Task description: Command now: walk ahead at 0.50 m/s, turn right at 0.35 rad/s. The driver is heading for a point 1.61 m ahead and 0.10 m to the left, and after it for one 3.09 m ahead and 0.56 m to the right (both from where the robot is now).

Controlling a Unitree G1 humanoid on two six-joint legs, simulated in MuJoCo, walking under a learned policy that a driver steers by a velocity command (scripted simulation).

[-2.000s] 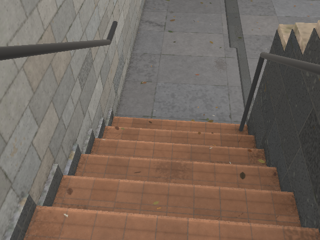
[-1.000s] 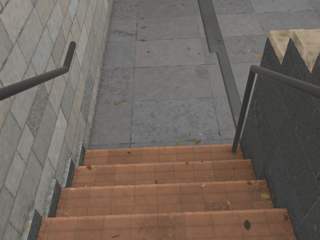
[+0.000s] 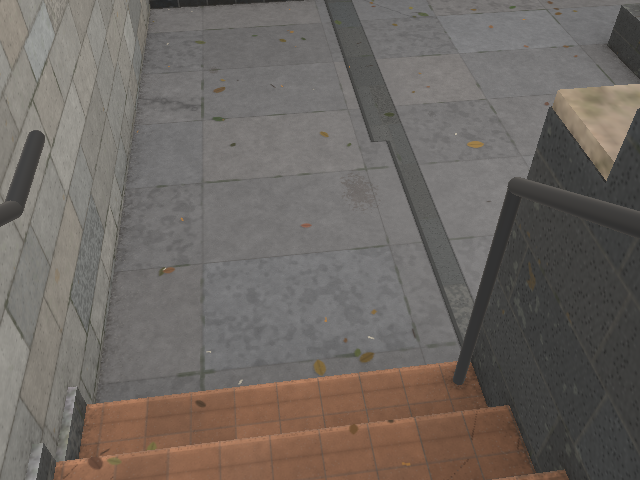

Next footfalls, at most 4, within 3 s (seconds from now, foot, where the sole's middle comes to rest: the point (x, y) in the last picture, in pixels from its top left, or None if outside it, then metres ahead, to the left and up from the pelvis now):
0.16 right None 0.24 -0.14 -0.90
0.70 left None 0.53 0.08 -1.08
1.26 right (387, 457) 0.85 -0.20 -1.27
1.84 left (306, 404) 1.14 0.04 -1.45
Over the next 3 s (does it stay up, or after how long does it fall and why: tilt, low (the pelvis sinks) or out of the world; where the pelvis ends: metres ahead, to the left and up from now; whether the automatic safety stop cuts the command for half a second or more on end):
stays up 1.60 0.05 -0.86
